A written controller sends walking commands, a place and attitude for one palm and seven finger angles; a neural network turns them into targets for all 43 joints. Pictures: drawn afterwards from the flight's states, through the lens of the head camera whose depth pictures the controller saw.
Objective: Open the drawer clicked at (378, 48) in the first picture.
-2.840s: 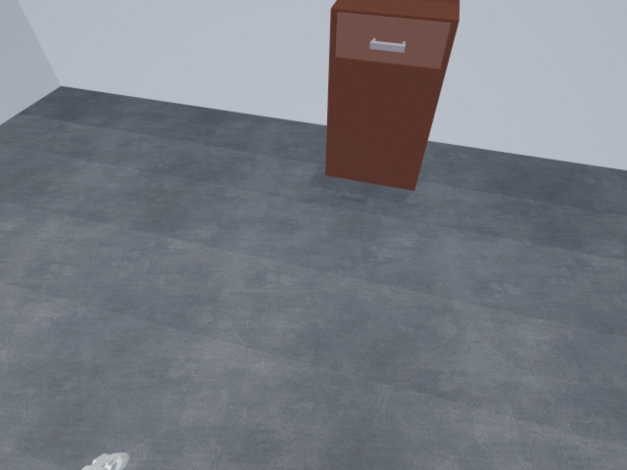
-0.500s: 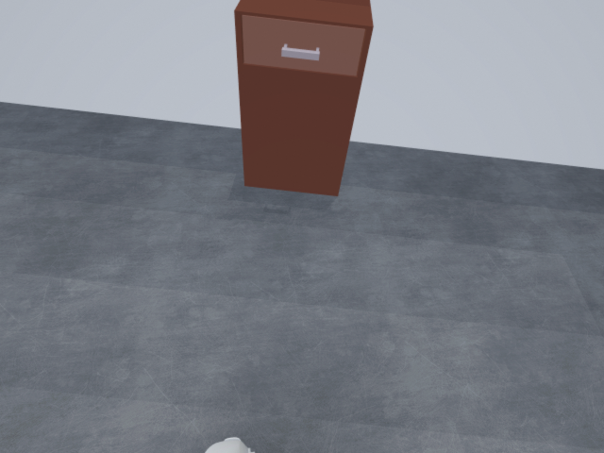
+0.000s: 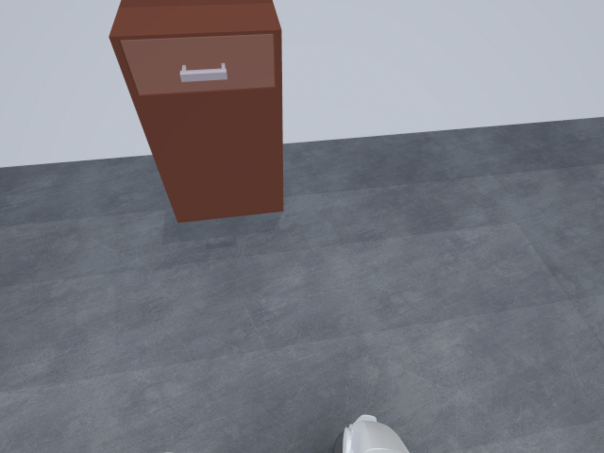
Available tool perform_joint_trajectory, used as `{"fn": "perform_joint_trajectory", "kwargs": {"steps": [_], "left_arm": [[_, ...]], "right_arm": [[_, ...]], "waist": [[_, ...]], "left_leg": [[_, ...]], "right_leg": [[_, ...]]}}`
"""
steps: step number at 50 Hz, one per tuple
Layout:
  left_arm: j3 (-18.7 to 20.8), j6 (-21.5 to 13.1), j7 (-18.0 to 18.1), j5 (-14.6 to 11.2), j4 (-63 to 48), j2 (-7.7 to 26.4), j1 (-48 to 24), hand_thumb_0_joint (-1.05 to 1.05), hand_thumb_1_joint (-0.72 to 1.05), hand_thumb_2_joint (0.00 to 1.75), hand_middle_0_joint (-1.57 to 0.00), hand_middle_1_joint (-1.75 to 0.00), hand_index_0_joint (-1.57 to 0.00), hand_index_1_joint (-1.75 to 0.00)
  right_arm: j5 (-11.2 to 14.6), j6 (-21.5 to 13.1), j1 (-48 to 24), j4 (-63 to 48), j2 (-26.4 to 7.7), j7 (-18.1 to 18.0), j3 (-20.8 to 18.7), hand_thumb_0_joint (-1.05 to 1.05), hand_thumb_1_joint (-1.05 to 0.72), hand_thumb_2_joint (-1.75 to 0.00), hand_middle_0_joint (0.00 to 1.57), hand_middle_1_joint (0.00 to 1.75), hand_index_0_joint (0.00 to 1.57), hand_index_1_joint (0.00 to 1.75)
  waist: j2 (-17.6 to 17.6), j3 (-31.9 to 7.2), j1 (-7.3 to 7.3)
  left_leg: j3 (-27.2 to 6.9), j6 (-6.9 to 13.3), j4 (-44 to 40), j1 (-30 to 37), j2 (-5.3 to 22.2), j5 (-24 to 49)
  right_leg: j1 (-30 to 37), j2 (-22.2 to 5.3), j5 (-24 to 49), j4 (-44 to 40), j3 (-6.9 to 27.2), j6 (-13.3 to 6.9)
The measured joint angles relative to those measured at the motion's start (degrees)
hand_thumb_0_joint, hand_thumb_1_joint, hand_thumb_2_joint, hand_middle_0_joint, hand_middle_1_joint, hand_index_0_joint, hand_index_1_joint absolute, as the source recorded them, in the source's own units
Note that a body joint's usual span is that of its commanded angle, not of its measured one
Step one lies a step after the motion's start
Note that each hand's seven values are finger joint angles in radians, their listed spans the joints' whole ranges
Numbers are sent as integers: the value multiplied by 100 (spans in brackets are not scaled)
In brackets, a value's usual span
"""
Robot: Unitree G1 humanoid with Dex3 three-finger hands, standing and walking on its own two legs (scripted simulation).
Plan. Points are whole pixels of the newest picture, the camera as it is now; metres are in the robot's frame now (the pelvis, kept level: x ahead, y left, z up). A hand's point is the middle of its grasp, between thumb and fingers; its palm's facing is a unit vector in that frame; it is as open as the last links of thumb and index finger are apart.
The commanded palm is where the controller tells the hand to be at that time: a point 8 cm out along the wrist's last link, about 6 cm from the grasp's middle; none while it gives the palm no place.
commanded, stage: walk to a spot facing it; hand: left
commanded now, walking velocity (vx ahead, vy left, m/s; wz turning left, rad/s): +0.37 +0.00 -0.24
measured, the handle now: (204, 71) +1.08 +0.28 -0.08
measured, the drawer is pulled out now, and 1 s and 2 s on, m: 0.00 0.00 0.00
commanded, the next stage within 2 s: turn to face it in 0.34 s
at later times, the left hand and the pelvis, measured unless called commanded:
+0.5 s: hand (197, 408) +0.22 +0.17 -0.19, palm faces +0.05 -0.99 -0.16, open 7.3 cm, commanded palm none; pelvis +0.23 -0.01 -0.01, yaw -1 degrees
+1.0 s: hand (207, 316) +0.37 +0.17 -0.17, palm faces +0.13 -0.96 -0.24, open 7.3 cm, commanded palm none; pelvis +0.32 -0.01 -0.01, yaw +6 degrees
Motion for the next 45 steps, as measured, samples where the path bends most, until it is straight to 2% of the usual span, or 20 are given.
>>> {"fn": "perform_joint_trajectory", "kwargs": {"steps": [3,5,6,8,9,11,14,17,21,25,26,27,29,31,33,39,45], "left_arm": [[-41,-101,-9,-2,-81,-72,-174,0,91,90,-20,-30,-20,-30],[-54,-291,1,14,-148,-52,-190,0,91,89,-20,-30,-20,-30],[-44,-387,32,-8,-159,-57,-196,0,91,89,-20,-30,-20,-30],[-52,-465,79,-77,-140,-75,-127,0,91,89,-20,-30,-20,-30],[-61,-464,108,-93,-105,-93,-56,0,91,89,-20,-30,-20,-30],[-1,-495,214,-141,-41,-116,127,-1,92,89,-20,-30,-21,-30],[16,-521,286,-87,67,0,387,-2,95,89,-21,-30,-21,-30],[-35,-498,266,-60,221,35,630,-2,94,89,-20,-30,-21,-30],[-99,-491,223,-49,356,13,908,-1,93,89,-20,-30,-20,-30],[-129,-454,218,-52,469,-13,1177,-1,92,89,-20,-30,-20,-30],[-138,-433,222,-64,495,-25,1263,0,92,89,-20,-30,-20,-30],[-138,-392,228,-87,539,-8,1292,0,91,89,-20,-30,-20,-30],[-158,-285,258,-116,593,17,1257,0,91,89,-20,-30,-20,-30],[-167,-219,282,-114,610,23,1167,0,91,89,-20,-30,-20,-30],[-167,-180,285,-107,559,31,1015,0,91,89,-20,-30,-20,-30],[-147,-84,319,-86,230,-46,620,0,91,89,-20,-30,-20,-30],[-131,-15,364,-88,65,-57,382,0,92,89,-20,-30,-20,-30]], "right_arm": [[-5,58,183,130,27,15,10,0,-91,-90,20,30,20,30],[38,125,302,227,93,56,13,0,-91,-90,20,30,20,30],[70,180,244,259,107,73,19,0,-90,-90,20,30,20,30],[110,267,21,233,91,87,-3,1,-90,-90,20,30,20,30],[105,286,-116,181,64,87,-27,1,-90,-90,20,30,20,30],[67,297,-423,9,-7,78,-68,1,-90,-90,20,30,20,30],[26,288,-887,-325,-108,82,-110,1,-91,-90,20,30,20,30],[3,288,-1269,-586,-241,74,-158,1,-92,-90,20,30,20,30],[29,272,-1609,-759,-448,172,-178,1,-94,-90,20,30,19,30],[40,217,-1820,-846,-523,215,-127,1,-93,-90,20,30,19,30],[33,169,-1836,-878,-541,211,-101,1,-92,-90,20,30,19,30],[12,116,-1874,-885,-510,188,-85,1,-92,-90,20,30,19,30],[19,76,-1911,-915,-432,132,-8,0,-92,-90,20,30,19,30],[31,83,-1869,-903,-343,71,53,0,-91,-90,20,30,20,30],[47,109,-1782,-832,-239,33,97,0,-91,-90,20,30,20,30],[82,278,-1547,-651,-270,-16,12,-1,-95,-90,20,30,20,30],[45,459,-1343,-538,-218,31,-25,0,-93,-90,20,30,20,30]], "waist": [[137,92,-68],[117,78,-9],[123,110,33],[137,137,58],[155,116,67],[201,22,89],[239,-149,113],[270,-281,145],[243,-316,297],[137,-241,464],[119,-226,486],[20,-190,484],[-93,-98,512],[-89,-63,493],[-82,-44,471],[-23,-117,385],[96,-184,246]], "left_leg": [[82,-203,363,167,220,-437],[38,-236,1477,-109,472,-800],[-261,-207,2526,-508,553,-880],[-947,-114,4439,-1403,495,-733],[-1150,-75,5013,-1801,478,-494],[-1355,-54,5371,-2472,527,-51],[-1426,-111,4896,-3169,628,311],[-1400,-178,4030,-3481,661,590],[-1304,-185,2800,-3411,596,861],[-1153,-95,1810,-2921,406,1008],[-1111,-15,1522,-2705,340,1227],[-1057,156,1583,-2654,251,1159],[-976,351,1805,-2584,161,866],[-968,392,1696,-2411,110,774],[-997,379,1400,-2215,17,868],[-1137,436,777,-1903,-257,1094],[-1342,323,829,-1839,-338,1009]], "right_leg": [[380,217,-260,-521,-188,-197],[737,326,-19,-852,-273,-344],[708,363,-75,-622,-281,-359],[855,436,-399,-452,-295,-356],[1008,482,-483,-554,-301,-343],[1323,577,-453,-923,-301,-268],[1712,666,-396,-1428,-270,-279],[2064,684,-437,-1760,-250,-225],[2504,652,-659,-1935,-261,-80],[2872,548,-1094,-1754,-283,127],[2885,497,-1290,-1521,-273,191],[2760,366,-1487,-1067,-251,211],[2227,286,-2044,419,-10,195],[1691,291,-2138,1557,112,209],[1317,212,-1935,1848,142,271],[841,35,-1409,1061,336,416],[1185,159,-1263,-58,304,420]]}}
